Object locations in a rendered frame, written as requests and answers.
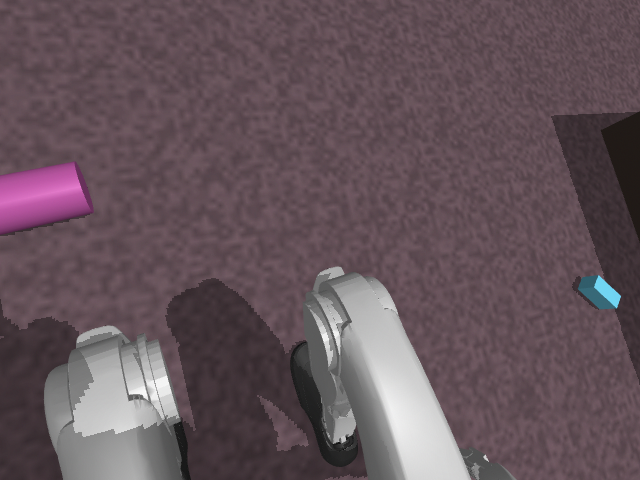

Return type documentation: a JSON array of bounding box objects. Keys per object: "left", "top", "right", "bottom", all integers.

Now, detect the left robot foot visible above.
[{"left": 173, "top": 421, "right": 191, "bottom": 480}]

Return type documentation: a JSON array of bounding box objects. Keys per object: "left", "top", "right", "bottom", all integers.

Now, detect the right robot foot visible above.
[{"left": 290, "top": 341, "right": 358, "bottom": 467}]

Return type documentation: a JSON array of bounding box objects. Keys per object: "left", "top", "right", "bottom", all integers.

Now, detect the right robot hand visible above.
[{"left": 459, "top": 447, "right": 516, "bottom": 480}]

